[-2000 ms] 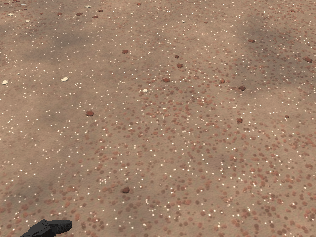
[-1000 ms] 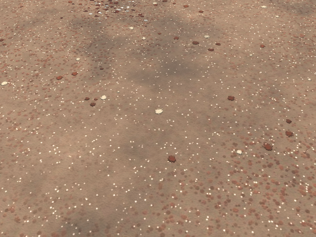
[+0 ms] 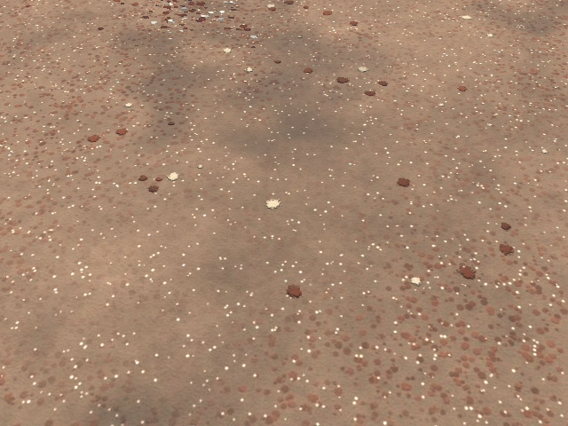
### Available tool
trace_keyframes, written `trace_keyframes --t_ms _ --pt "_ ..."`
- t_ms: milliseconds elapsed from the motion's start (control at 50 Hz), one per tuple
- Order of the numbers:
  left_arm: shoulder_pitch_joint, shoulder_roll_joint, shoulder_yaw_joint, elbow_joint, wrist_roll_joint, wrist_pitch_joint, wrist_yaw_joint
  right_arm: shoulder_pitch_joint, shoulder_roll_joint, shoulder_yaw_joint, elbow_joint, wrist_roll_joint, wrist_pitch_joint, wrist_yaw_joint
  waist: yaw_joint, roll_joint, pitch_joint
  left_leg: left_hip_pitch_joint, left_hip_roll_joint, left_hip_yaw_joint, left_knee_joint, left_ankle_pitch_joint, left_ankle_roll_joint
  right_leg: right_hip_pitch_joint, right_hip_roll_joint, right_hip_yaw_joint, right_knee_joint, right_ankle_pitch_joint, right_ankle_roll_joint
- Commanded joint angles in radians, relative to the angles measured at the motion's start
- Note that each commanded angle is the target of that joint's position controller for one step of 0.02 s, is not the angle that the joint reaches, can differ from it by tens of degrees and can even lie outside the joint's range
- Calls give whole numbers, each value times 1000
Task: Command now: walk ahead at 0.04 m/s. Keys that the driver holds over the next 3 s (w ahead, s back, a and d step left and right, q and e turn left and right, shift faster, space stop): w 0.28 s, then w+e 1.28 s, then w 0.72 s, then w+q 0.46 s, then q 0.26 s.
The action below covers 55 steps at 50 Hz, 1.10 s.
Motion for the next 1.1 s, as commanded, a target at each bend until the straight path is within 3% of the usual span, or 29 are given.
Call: trace_keyframes --t_ms 20,60,100,140,200,240,260,280,300,320,340,380,420,500,620,680,720,740,760,780,800,820,840,860,880,920,980,1040,1100 --pt "60 96 15 -10 -1 -5 5 29 -90 -9 -10 0 -7 -4 0 -10 -20 38 3 11 -54 40 29 -67 -33 34 -119 -15 -12" --pt "68 145 32 -14 -13 1 13 31 -95 -12 -10 8 -9 -5 8 -64 24 -49 -52 71 32 -240 38 -96 -58 95 -159 -346 -59" --pt "118 198 52 -17 -24 -6 16 -14 -80 -7 -41 9 -35 4 35 -155 83 -195 -51 109 198 -259 45 -88 -215 313 -280 -575 -154" --pt "114 215 66 -27 -24 -25 14 -33 -71 -6 -61 17 -66 21 31 -169 135 -270 28 73 358 -210 63 -110 -350 476 -347 -539 -233" --pt "52 188 66 -62 -37 -40 3 -4 -71 -9 -66 33 -95 37 -12 -129 125 -225 64 73 207 -245 96 -85 -302 355 -300 -354 -179" --pt "19 191 67 -79 -47 -34 -4 132 -68 -22 -1 27 -101 40 -68 -99 67 87 -18 160 12 -38 80 -215 -189 199 -196 -252 -134" --pt "13 174 61 -87 -43 -35 -6 217 -78 -31 30 23 -97 40 -95 -57 41 199 -16 128 -15 -24 75 -275 -143 142 -89 -180 -114" --pt "-9 107 41 -103 -29 -43 -14 340 -135 -46 47 21 -99 35 -138 129 -10 326 154 -134 -136 -141 125 -389 -49 21 225 -96 -58" --pt "-8 52 29 -146 -31 -61 -12 455 -257 -68 54 20 -107 43 -152 336 -57 429 374 -559 -294 -300 275 -599 54 -16 511 -264 -26" --pt "-30 97 40 -151 -59 -72 -12 396 -198 -48 48 3 -126 45 -120 197 5 352 431 -642 -316 -433 317 -681 3 109 705 -279 -45" --pt "-40 114 44 -155 -76 -83 -19 308 -139 -31 13 4 -141 45 -85 122 76 311 395 -529 -318 -429 275 -741 -38 161 758 -166 -73" --pt "-27 130 57 -137 -57 -90 -23 206 -101 -13 -24 8 -150 52 -38 82 91 273 312 -284 -325 -158 185 -720 -83 165 694 14 -86" --pt "-21 117 64 -129 -46 -79 -36 229 -65 -1 -24 -6 -142 49 -33 102 57 252 238 -85 -313 97 131 -638 -94 131 630 113 -73" --pt "-134 59 49 -192 -40 -57 -49 256 -111 -2 -31 -22 -136 26 -42 58 82 192 225 57 -348 295 149 -648 -87 85 490 228 -27" --pt "-337 38 25 -308 -33 -58 -84 315 -147 -6 -41 -3 -122 9 -77 47 122 215 242 204 -351 426 135 -552 -69 -55 208 319 -51" --pt "-317 73 42 -338 -33 -60 -103 291 -185 -17 -63 0 -103 3 -16 91 58 316 271 255 -188 891 117 -441 -5 -120 177 215 -107" --pt "-131 145 81 -306 -38 -54 -109 253 -216 -28 -94 -7 -83 -5 94 140 -72 316 280 267 91 1154 103 -206 60 -144 183 149 -155" --pt "29 206 115 -267 -40 -48 -99 224 -221 -28 -116 -6 -82 -3 180 120 -155 197 247 273 319 1063 79 44 72 -99 111 190 -195" --pt "155 284 138 -242 -35 -30 -72 240 -175 -13 -149 -24 -99 7 187 -54 -255 -79 160 271 665 485 46 337 -118 213 89 130 -258" --pt "118 319 136 -273 -23 -36 -69 320 -47 23 -193 -6 -141 35 78 -243 -397 -455 -63 99 1016 -320 8 595 -372 847 -103 -67 -475" --pt "125 239 117 -260 -16 -45 -65 175 -145 -4 -226 26 -186 50 138 -126 -348 -559 -6 -70 1060 -280 50 546 -335 822 -199 -93 -407" --pt "69 197 105 -266 -15 -59 -63 102 -176 -13 -268 52 -201 51 107 -87 -204 -595 40 -50 998 -187 74 403 -301 654 -214 -30 -358" --pt "-17 172 96 -286 -18 -72 -71 92 -170 -16 -265 40 -202 40 43 39 -115 -540 84 -39 902 -122 72 220 -251 531 -233 94 -324" --pt "-77 148 88 -305 -15 -79 -73 110 -180 -29 -259 23 -190 31 0 56 -84 -466 115 -37 820 -91 60 95 -211 439 -243 183 -301" --pt "-102 140 83 -317 -8 -80 -71 135 -176 -34 -264 14 -171 30 -31 35 -69 -399 135 -42 782 -81 48 4 -182 390 -259 229 -295" --pt "-89 153 84 -316 -18 -79 -60 128 -152 -36 -289 -5 -146 26 -50 6 -46 -363 145 -16 677 -66 10 -103 -156 327 -280 292 -297" --pt "-23 203 98 -313 -17 -76 -33 -15 -139 -32 -354 -24 -134 17 -13 -25 -13 -386 119 20 451 105 -39 -176 -110 262 -288 318 -280" --pt "40 213 103 -307 -27 -63 -22 -143 -108 -18 -396 -15 -140 23 43 -53 -16 -323 61 30 182 300 -41 -180 -66 233 -252 247 -223" --pt "93 210 103 -293 -35 -55 -20 -214 -128 -19 -432 5 -147 36 74 -80 -34 -286 29 16 77 341 -37 -116 -94 295 -208 191 -203"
